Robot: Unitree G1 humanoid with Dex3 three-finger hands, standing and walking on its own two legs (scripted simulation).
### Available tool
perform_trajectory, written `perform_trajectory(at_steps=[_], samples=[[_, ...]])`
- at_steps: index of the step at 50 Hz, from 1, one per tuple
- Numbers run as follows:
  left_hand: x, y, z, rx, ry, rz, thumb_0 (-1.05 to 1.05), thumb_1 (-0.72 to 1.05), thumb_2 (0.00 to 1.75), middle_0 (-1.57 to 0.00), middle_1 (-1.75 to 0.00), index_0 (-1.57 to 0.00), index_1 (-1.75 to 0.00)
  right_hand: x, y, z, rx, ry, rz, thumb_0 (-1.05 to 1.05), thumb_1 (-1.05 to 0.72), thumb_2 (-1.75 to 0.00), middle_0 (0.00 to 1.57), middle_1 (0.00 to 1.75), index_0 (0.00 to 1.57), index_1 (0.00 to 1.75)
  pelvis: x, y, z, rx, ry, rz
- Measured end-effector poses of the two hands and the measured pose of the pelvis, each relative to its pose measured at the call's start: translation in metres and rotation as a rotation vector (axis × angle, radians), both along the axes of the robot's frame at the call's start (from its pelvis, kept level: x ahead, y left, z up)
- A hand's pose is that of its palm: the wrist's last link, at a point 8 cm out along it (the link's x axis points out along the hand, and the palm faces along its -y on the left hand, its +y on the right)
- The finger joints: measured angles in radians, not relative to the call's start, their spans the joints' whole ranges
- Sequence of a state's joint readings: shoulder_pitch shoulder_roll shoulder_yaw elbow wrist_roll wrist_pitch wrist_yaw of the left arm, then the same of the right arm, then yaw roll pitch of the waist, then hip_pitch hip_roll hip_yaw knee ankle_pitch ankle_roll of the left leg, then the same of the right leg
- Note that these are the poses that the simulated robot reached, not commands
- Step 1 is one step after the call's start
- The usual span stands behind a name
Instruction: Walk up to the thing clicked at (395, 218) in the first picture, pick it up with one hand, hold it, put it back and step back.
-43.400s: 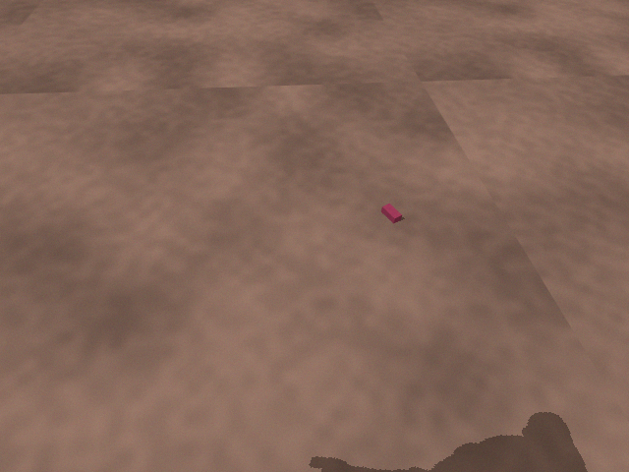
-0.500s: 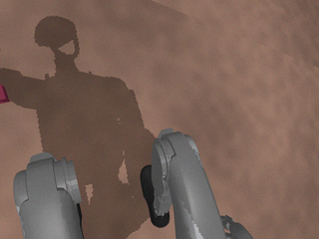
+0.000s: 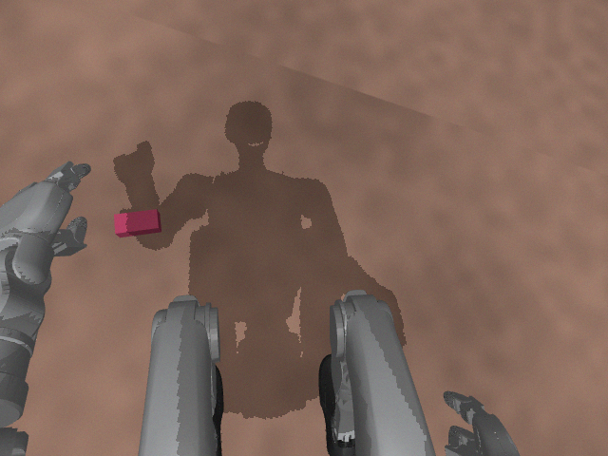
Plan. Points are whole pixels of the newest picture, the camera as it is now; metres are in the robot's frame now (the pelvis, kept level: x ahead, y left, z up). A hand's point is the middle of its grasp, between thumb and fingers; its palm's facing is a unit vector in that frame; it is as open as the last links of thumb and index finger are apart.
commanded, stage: home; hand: left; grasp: from above
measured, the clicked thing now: (138, 223) +0.50 +0.30 -0.42
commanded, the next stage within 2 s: none
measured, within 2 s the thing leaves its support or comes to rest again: neither
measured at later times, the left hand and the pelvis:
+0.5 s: hand (13, 339) +0.26 +0.22 +0.10, palm faces +0.05 -0.94 -0.33, open 7.4 cm; pelvis +0.03 +0.00 +0.19, yaw +5 degrees
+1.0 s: hand out of the picture +0.22 +0.19 +0.24, palm faces +0.17 -0.97 -0.20, open 7.4 cm; pelvis +0.08 +0.00 +0.28, yaw +7 degrees
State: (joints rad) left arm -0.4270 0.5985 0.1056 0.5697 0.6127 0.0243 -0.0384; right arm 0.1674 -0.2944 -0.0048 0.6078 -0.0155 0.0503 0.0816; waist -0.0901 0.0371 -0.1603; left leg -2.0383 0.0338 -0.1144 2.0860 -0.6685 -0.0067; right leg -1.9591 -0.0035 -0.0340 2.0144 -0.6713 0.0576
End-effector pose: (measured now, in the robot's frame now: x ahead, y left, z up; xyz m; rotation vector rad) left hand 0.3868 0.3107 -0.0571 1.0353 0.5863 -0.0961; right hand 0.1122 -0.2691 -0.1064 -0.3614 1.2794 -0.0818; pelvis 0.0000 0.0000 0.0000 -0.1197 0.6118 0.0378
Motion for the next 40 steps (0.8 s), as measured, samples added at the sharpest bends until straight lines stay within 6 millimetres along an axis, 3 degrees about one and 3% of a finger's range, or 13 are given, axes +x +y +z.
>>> perform_trajectory(at_steps=[8, 15, 21, 30, 40], samples=[[-0.064, -0.01, 0.063, -0.189, -0.024, 0.18, 0.0, 0.85, 0.88, -0.21, -0.31, -0.21, -0.31, 0.071, 0.008, 0.077, -0.008, -0.266, 0.05, 0.01, -0.9, -0.89, 0.2, 0.3, 0.2, 0.3, -0.001, -0.002, 0.06, 0.015, -0.072, 0.025], [-0.108, -0.027, 0.115, -0.372, 0.021, 0.351, 0.01, 0.89, 0.89, -0.21, -0.31, -0.21, -0.3, 0.104, 0.031, 0.145, 0.041, -0.429, 0.067, 0.01, -0.9, -0.89, 0.2, 0.3, 0.2, 0.3, 0.007, -0.004, 0.117, 0.031, -0.142, 0.042], [-0.132, -0.04, 0.16, -0.501, 0.046, 0.482, 0.01, 0.9, 0.9, -0.21, -0.31, -0.21, -0.3, 0.111, 0.044, 0.194, 0.068, -0.499, 0.049, 0.01, -0.9, -0.89, 0.2, 0.3, 0.2, 0.3, 0.02, -0.005, 0.161, 0.045, -0.203, 0.053], [-0.156, -0.054, 0.231, -0.644, 0.068, 0.631, 0.01, 0.9, 0.9, -0.21, -0.3, -0.21, -0.3, 0.103, 0.046, 0.255, 0.047, -0.531, -0.007, 0.01, -0.9, -0.89, 0.2, 0.3, 0.2, 0.3, 0.046, -0.003, 0.222, 0.061, -0.289, 0.069], [-0.177, -0.066, 0.302, -0.706, 0.055, 0.667, 0.01, 0.91, 0.9, -0.2, -0.3, -0.2, -0.3, 0.112, 0.04, 0.308, 0.015, -0.617, -0.05, 0.01, -0.9, -0.89, 0.2, 0.3, 0.2, 0.3, 0.074, -0.001, 0.268, 0.079, -0.374, 0.076]])
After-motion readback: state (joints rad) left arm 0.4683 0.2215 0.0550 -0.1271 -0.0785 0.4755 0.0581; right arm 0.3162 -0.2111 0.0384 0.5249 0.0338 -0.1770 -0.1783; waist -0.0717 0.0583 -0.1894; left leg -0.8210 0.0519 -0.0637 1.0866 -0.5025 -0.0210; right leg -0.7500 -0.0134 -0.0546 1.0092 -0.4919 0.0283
